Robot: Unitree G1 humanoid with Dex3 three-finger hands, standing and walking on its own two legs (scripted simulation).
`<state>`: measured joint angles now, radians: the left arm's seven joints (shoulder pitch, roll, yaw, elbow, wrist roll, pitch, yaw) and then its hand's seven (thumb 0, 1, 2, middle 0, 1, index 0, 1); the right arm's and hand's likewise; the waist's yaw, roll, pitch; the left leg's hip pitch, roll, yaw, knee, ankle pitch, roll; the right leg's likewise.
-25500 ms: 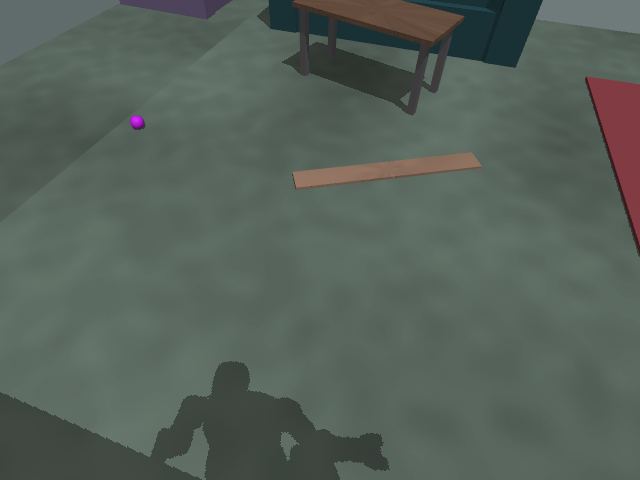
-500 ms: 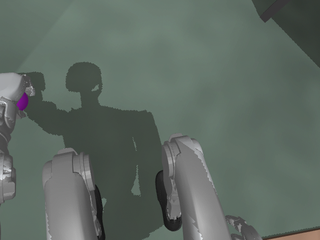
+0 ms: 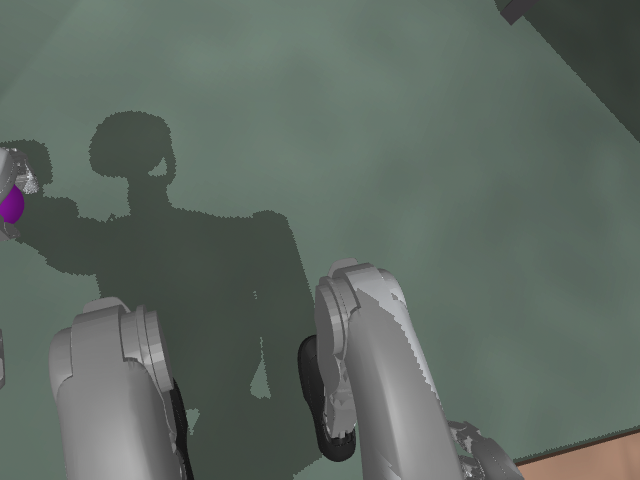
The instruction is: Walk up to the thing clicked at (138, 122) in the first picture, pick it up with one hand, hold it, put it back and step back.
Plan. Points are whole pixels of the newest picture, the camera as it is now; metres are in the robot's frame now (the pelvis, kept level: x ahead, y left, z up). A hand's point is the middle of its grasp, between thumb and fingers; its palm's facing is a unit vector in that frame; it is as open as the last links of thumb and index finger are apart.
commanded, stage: lower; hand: left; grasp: from above
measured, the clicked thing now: out of the picture +0.45 +0.33 -0.22
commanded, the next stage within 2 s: rest in 0.02 s
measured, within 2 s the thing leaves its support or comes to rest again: rests again in 0.68 s
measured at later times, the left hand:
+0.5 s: hand (14, 213) +0.45 +0.31 -0.24, palm faces -0.47 -0.11 -0.88, open 7.6 cm
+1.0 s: hand (24, 214) +0.45 +0.31 -0.26, palm faces -0.46 -0.12 -0.88, open 7.6 cm
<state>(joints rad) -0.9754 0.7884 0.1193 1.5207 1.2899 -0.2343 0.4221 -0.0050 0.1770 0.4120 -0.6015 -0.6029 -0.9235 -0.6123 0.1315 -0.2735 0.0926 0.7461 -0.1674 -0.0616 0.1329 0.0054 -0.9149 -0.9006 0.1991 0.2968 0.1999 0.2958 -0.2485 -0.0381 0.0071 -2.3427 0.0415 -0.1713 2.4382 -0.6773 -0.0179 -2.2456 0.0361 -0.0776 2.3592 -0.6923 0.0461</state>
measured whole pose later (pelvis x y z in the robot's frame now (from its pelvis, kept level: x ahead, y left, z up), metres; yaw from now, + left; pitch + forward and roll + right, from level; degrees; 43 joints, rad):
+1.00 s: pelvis +0.01 +0.00 -0.02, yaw -4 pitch +29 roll -12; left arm -0.98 0.91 0.16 1.65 1.29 -0.23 0.57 -0.01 0.19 0.40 -0.61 -0.58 -0.93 -0.61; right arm 0.08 -0.30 0.21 0.72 -0.25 -0.16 0.21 0.00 -0.91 -0.90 0.20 0.30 0.20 0.30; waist -0.31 -0.11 0.12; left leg -2.37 0.04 -0.25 2.56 -0.72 -0.02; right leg -2.25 0.06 -0.13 2.42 -0.70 0.06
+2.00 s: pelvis +0.00 +0.01 -0.02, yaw -5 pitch +27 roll -13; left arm -1.02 0.97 0.10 1.71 1.26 -0.23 0.59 0.00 -0.50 0.98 -0.12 -0.94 -0.10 -0.95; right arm 0.07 -0.32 0.27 0.68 -0.26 -0.20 0.23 0.01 -0.90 -0.90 0.20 0.30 0.20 0.30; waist -0.33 -0.13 0.14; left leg -2.35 0.05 -0.27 2.56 -0.71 -0.02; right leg -2.23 0.07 -0.15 2.40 -0.68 0.07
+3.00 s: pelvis -0.01 +0.00 +0.04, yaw +1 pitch +32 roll -8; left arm -0.97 0.79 -0.01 1.32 1.16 -0.22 0.15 0.01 -0.50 1.01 -0.10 -1.01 -0.09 -1.01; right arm 0.15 -0.32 0.09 0.66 -0.10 0.01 0.11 0.01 -0.91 -0.90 0.20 0.30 0.20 0.30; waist -0.21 -0.01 -0.05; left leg -2.22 0.04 -0.15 2.29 -0.64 -0.01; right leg -2.13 0.02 -0.07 2.21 -0.65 0.04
